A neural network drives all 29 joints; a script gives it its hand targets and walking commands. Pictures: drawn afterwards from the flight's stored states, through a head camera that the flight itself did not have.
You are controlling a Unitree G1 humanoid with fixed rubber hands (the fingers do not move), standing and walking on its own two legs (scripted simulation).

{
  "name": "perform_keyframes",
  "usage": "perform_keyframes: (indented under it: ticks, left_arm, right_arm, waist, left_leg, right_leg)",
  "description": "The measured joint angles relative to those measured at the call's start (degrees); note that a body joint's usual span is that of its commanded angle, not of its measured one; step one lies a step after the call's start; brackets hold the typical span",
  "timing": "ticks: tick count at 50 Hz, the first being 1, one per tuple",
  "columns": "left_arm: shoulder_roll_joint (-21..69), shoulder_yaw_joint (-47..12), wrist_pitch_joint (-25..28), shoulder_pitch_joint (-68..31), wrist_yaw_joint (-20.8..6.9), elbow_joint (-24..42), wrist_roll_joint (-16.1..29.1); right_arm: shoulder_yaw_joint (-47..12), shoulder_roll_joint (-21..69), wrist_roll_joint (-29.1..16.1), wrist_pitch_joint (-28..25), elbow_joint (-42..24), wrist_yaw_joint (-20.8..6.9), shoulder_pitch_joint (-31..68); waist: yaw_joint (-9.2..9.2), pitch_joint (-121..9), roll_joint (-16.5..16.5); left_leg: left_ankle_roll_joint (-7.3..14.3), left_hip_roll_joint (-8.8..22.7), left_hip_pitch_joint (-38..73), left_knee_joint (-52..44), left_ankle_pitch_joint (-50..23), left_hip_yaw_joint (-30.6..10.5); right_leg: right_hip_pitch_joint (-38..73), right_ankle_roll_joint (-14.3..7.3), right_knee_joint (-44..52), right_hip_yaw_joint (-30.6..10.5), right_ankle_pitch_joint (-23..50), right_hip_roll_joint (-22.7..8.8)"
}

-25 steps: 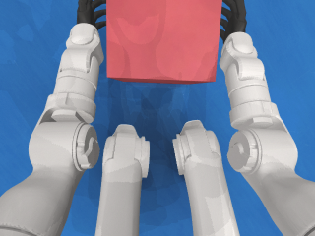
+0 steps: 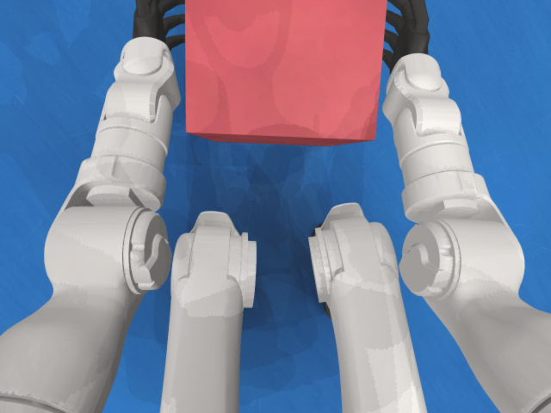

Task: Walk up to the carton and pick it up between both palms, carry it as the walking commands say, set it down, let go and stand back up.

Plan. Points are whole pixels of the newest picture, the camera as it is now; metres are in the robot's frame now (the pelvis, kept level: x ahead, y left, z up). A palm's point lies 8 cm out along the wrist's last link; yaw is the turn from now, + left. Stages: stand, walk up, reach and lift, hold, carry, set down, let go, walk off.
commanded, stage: set down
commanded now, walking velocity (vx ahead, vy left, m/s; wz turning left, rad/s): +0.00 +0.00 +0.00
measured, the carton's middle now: (278, 69) +0.51 -0.01 -0.24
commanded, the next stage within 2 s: none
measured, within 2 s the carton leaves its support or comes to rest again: rests again in 0.14 s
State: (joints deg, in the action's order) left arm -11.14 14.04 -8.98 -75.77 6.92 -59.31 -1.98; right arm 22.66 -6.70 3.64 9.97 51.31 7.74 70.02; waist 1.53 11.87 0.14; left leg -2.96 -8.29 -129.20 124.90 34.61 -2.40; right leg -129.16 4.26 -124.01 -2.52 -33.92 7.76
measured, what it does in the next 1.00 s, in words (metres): stands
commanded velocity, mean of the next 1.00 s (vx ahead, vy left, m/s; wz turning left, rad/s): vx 0.00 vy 0.00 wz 0.00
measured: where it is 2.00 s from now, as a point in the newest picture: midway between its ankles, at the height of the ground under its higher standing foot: (277, 293)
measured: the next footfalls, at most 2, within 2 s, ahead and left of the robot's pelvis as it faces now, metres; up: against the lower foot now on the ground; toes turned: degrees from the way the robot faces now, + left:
none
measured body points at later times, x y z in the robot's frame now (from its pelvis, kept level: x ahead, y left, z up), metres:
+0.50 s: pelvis +0.00 +0.00 -0.01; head +0.35 +0.00 +0.27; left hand +0.54 +0.14 -0.18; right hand +0.51 -0.17 -0.18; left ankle +0.10 +0.11 -0.34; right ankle +0.11 -0.12 -0.34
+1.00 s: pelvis -0.01 +0.00 -0.01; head +0.34 +0.01 +0.27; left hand +0.53 +0.14 -0.18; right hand +0.51 -0.17 -0.18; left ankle +0.10 +0.11 -0.34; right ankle +0.11 -0.12 -0.34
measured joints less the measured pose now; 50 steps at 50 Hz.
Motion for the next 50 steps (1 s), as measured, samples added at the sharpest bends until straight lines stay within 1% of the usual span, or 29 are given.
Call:
perform_keyframes:
  ticks: [15,21,40,50]
  left_arm:
    - [-0.71,-1.49,1.11,-0.79,0.32,-1.67,1.54]
    - [-1.22,-1.29,1.33,-1.19,-0.13,-2.41,1.56]
    - [-1.67,0.49,0.83,-2.22,-1.31,-2.99,-0.28]
    - [-2.45,-0.27,2.32,-2.76,-2.11,-4.21,0.09]
  right_arm:
    - [-1.45,-0.75,-1.47,-1.18,1.72,0.45,0.44]
    - [-1.42,-0.82,-1.50,-1.25,2.24,-0.19,0.93]
    - [-1.13,-1.92,0.07,-1.20,4.91,-2.52,3.26]
    - [-1.56,-2.56,-0.25,-3.12,7.04,-3.09,4.13]
  waist:
    - [-0.04,2.47,0.02]
    - [0.11,3.11,-0.02]
    - [0.48,4.46,0.10]
    - [0.54,5.05,-0.15]
  left_leg:
    - [0.45,0.73,0.43,1.82,0.72,0.46]
    - [0.60,0.99,0.49,2.42,0.64,0.58]
    - [1.34,1.78,0.33,3.20,-0.12,1.12]
    - [1.43,2.22,0.33,2.98,-0.60,1.23]
  right_leg:
    - [0.45,-0.48,-1.82,0.54,-0.72,-0.78]
    - [0.54,-0.62,-2.37,0.75,-0.64,-1.03]
    - [0.66,-0.65,-3.03,1.00,-0.07,-1.75]
    - [0.64,-0.76,-2.79,1.18,0.45,-2.03]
